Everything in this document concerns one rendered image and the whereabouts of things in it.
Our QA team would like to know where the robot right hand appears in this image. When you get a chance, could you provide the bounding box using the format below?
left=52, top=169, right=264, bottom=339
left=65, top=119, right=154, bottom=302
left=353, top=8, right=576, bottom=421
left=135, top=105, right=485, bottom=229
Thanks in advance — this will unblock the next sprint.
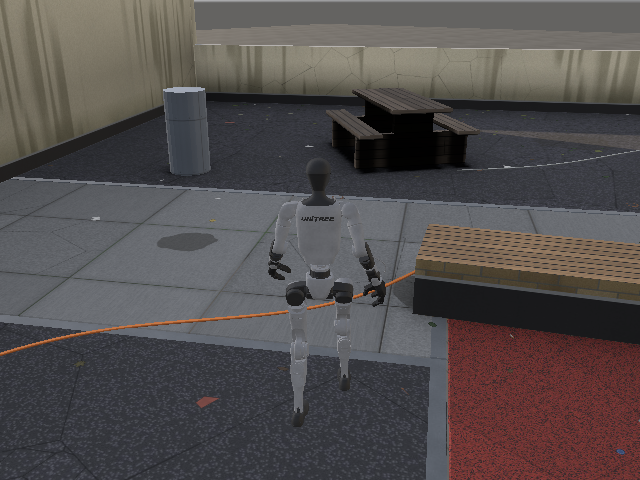
left=363, top=280, right=386, bottom=307

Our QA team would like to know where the right robot forearm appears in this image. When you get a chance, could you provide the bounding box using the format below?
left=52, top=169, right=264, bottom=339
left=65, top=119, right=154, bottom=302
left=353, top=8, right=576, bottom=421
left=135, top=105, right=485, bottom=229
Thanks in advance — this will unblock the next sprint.
left=359, top=242, right=382, bottom=286

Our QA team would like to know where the right robot shin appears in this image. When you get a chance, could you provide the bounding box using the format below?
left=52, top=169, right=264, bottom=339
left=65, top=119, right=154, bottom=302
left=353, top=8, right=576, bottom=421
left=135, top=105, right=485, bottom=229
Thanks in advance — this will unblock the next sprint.
left=337, top=319, right=351, bottom=378

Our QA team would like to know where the robot right upper arm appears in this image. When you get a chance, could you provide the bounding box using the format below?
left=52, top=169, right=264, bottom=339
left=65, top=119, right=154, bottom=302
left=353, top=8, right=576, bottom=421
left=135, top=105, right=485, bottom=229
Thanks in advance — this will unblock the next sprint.
left=339, top=201, right=368, bottom=258

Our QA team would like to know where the robot left upper arm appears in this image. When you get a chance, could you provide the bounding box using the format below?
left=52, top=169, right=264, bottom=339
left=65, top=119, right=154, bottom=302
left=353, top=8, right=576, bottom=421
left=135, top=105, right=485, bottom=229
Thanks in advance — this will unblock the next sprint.
left=272, top=201, right=299, bottom=255

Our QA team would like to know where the left robot forearm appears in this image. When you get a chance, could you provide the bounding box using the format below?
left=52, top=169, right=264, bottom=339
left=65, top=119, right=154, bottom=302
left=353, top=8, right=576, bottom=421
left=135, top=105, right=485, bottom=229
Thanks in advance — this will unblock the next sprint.
left=268, top=239, right=283, bottom=269

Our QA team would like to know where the robot left thigh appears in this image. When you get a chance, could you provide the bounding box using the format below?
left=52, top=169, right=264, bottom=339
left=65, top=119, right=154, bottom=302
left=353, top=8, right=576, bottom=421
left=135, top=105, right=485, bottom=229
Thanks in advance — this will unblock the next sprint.
left=285, top=281, right=309, bottom=360

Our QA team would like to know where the robot left hand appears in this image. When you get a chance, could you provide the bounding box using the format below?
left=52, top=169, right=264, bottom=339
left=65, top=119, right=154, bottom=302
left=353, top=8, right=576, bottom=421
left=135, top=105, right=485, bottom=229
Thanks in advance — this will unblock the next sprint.
left=268, top=263, right=291, bottom=280

